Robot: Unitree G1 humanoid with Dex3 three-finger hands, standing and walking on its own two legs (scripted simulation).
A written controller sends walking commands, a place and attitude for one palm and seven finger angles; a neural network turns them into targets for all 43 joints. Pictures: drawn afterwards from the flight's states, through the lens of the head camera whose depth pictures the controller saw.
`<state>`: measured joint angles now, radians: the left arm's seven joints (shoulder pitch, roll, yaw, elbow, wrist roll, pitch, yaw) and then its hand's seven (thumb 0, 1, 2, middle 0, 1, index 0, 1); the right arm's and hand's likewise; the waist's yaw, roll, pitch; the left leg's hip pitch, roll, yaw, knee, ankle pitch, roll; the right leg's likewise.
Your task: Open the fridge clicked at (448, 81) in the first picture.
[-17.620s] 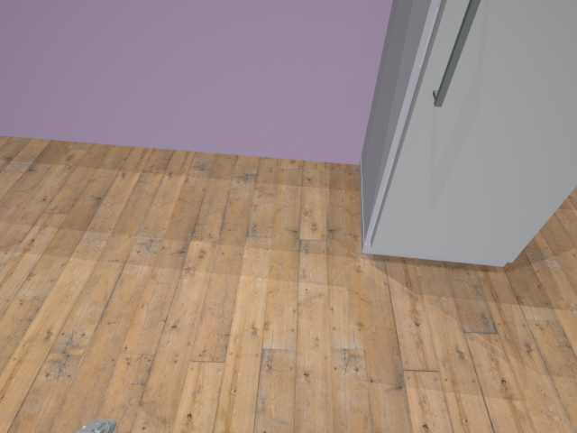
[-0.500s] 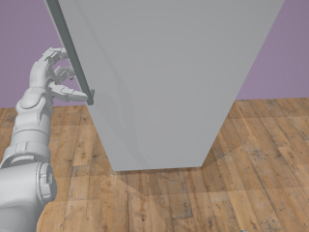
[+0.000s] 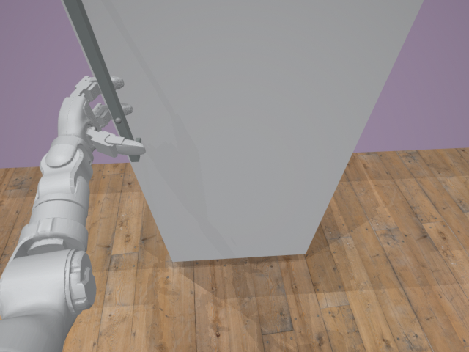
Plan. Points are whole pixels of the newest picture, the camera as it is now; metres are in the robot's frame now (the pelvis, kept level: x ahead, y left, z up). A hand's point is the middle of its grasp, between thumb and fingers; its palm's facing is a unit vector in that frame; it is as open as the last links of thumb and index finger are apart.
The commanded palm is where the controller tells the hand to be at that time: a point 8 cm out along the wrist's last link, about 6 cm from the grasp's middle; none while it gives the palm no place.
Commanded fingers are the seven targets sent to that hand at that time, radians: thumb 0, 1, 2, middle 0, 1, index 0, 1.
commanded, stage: slide the fingers in behind the handle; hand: left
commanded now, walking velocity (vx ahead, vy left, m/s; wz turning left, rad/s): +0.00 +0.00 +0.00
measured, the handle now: (107, 73) +0.52 +0.22 +0.21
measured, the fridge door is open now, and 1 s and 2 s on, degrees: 0 0 0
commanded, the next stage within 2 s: grip the handle and tug to test in 0.74 s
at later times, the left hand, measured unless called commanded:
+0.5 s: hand (121, 120) +0.45 +0.19 +0.16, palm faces +0.07 -1.00 +0.00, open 14.3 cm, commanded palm +0.43 +0.23 +0.16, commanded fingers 0.00 -0.50 0.30 -0.30 -1.20 -0.30 -1.20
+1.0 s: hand (124, 118) +0.46 +0.19 +0.16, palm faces +0.06 -1.00 -0.01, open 13.6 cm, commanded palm +0.43 +0.23 +0.16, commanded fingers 0.00 -0.08 0.48 -0.34 -1.26 -0.34 -1.26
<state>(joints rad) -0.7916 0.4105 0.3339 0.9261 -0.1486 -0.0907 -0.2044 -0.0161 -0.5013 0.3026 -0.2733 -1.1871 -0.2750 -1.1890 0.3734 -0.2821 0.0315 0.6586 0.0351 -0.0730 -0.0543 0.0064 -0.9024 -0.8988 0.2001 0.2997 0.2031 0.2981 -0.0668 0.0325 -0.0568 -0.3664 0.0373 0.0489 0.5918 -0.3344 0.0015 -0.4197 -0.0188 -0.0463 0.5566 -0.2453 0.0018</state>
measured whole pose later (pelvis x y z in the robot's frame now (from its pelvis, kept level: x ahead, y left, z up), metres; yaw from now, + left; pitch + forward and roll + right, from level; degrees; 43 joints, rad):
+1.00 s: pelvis +0.00 +0.00 +0.00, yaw +1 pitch +6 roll -1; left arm -0.85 0.36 0.27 0.96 -0.14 -0.10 -0.15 -0.02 -0.42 0.34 -0.29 -1.21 -0.28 -1.21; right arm 0.35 -0.27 0.03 0.69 0.03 -0.10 -0.05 0.01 -0.90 -0.90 0.20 0.30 0.20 0.30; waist -0.05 0.03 -0.06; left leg -0.37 0.02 0.03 0.59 -0.33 0.01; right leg -0.41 -0.03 -0.06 0.55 -0.25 0.01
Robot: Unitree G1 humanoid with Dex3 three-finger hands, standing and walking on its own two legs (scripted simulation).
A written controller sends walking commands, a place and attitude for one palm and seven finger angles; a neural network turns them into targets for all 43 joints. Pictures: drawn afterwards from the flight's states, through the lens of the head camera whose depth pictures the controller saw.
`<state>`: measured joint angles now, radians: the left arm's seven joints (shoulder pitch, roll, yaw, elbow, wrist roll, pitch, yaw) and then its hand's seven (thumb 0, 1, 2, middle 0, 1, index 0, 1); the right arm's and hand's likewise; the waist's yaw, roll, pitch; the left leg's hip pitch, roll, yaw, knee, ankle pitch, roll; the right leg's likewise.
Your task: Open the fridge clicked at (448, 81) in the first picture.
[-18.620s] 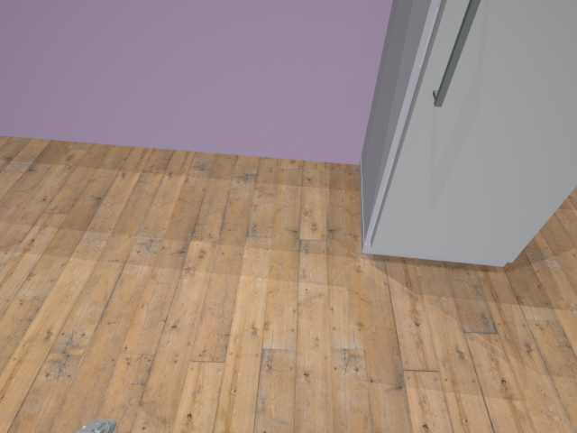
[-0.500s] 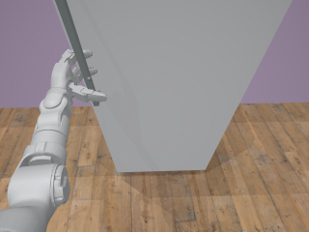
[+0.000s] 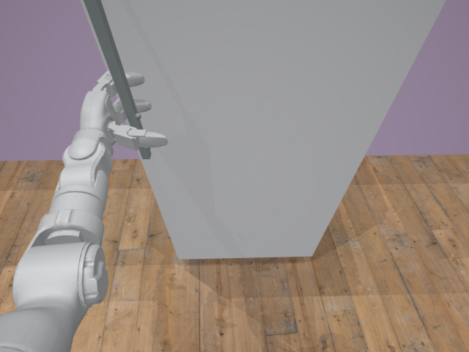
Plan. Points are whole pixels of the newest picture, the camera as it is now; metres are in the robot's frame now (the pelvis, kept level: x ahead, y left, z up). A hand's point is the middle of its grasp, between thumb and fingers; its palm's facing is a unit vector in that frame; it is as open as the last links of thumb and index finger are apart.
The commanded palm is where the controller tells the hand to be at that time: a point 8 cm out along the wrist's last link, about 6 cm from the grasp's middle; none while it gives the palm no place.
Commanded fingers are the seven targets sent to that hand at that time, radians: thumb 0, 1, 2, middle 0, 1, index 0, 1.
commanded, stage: grip the handle and tug to test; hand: left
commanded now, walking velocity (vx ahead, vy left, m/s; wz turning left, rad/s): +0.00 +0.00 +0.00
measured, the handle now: (122, 70) +0.52 +0.20 +0.21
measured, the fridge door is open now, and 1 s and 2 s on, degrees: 0 0 10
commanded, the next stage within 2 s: pull the door a little, standing still in 1.26 s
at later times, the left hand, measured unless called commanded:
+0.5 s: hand (136, 116) +0.46 +0.18 +0.16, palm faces +0.04 -1.00 +0.00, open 6.4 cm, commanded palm +0.43 +0.22 +0.16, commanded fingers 0.00 0.90 0.90 -0.45 -1.40 -0.45 -1.40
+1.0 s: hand (137, 116) +0.46 +0.17 +0.16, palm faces +0.05 -1.00 +0.00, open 5.6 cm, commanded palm +0.42 +0.22 +0.16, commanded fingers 0.00 0.90 0.90 -0.45 -1.40 -0.45 -1.40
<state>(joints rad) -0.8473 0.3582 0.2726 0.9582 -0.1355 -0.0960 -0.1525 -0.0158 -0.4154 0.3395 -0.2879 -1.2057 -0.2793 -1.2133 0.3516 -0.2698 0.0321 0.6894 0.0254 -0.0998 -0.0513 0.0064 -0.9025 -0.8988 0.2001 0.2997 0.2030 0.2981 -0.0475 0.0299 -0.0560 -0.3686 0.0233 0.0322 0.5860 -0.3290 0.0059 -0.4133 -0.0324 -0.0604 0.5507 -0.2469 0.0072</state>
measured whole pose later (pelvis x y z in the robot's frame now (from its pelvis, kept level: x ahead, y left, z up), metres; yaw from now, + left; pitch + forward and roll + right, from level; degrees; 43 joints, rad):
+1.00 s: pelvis +0.01 +0.00 +0.00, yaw -2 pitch +6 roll -1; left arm -0.72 0.34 0.30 0.79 -0.15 -0.04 -0.14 0.01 0.80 0.84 -0.32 -1.35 -0.32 -1.35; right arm 0.35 -0.26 0.02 0.66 0.03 -0.08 -0.04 0.01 -0.90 -0.90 0.20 0.30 0.20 0.30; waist -0.05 0.04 -0.07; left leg -0.31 0.03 0.06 0.55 -0.33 0.01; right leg -0.37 -0.02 -0.03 0.51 -0.24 0.01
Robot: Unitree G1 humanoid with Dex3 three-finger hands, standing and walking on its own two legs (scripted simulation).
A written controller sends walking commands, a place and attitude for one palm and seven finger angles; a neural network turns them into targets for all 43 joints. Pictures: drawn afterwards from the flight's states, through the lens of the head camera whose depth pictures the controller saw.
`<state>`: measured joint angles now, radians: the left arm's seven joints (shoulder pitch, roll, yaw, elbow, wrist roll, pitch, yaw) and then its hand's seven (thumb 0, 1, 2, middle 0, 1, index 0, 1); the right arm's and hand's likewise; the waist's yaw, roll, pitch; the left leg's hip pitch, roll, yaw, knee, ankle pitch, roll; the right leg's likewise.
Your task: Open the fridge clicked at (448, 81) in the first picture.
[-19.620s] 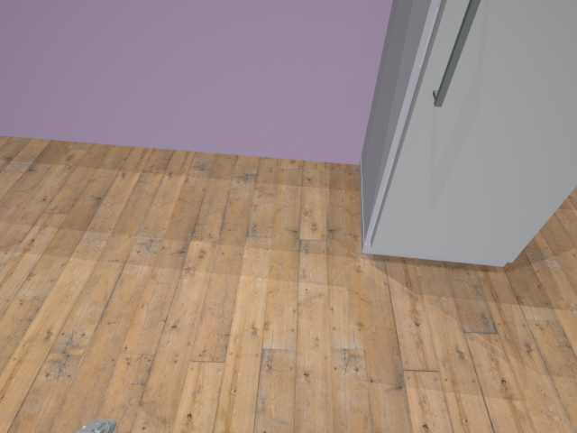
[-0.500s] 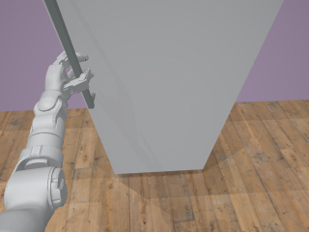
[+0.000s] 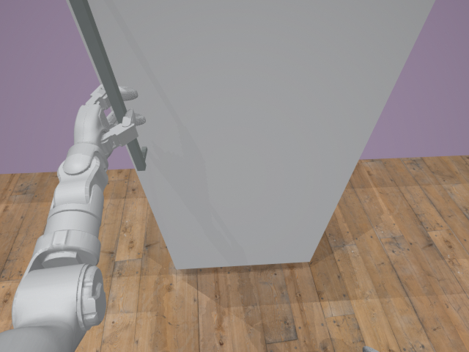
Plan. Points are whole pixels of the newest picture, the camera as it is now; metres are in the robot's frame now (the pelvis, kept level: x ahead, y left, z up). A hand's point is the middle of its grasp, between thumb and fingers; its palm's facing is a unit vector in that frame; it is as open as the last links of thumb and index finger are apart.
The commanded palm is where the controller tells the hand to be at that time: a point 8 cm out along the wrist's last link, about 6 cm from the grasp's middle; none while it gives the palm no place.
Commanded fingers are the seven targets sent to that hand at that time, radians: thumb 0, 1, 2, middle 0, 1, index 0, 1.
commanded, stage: grip the handle and tug to test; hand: left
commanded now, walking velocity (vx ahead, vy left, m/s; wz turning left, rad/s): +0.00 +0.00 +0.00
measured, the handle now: (115, 84) +0.50 +0.21 +0.21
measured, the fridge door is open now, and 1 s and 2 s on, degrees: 0 10 50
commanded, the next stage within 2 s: pull the door a little, standing still in 0.26 s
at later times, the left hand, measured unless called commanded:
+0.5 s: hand (131, 129) +0.44 +0.18 +0.16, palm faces +0.06 -1.00 +0.02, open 5.7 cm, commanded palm +0.40 +0.23 +0.16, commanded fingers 0.00 0.90 0.90 -0.45 -1.40 -0.45 -1.40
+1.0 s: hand (130, 168) +0.35 +0.17 +0.16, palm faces +0.04 -0.99 -0.14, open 6.2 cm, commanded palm +0.32 +0.22 +0.16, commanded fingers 0.00 0.90 0.90 -0.45 -1.40 -0.45 -1.40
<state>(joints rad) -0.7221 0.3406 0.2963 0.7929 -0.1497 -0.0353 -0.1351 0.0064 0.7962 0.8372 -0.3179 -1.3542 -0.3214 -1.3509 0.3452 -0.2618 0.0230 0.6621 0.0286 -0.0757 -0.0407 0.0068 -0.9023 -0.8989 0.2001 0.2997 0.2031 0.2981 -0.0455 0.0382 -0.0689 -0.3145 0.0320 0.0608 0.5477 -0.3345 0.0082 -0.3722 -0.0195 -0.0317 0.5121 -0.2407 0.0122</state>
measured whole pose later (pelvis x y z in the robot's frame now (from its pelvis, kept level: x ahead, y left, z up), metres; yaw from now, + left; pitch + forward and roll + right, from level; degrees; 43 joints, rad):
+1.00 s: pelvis +0.05 +0.01 +0.01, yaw -2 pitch +3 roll -1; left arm 0.01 0.25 0.17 -0.18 -0.14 0.12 -0.07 0.01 0.72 0.82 -0.31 -1.34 -0.27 -1.30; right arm 0.22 -0.25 0.03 0.57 0.02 -0.03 -0.06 0.01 -0.90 -0.90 0.20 0.30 0.20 0.30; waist 0.01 0.05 -0.07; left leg -0.15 0.03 0.07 0.51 -0.34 0.01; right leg -0.20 -0.02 -0.02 0.45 -0.27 0.02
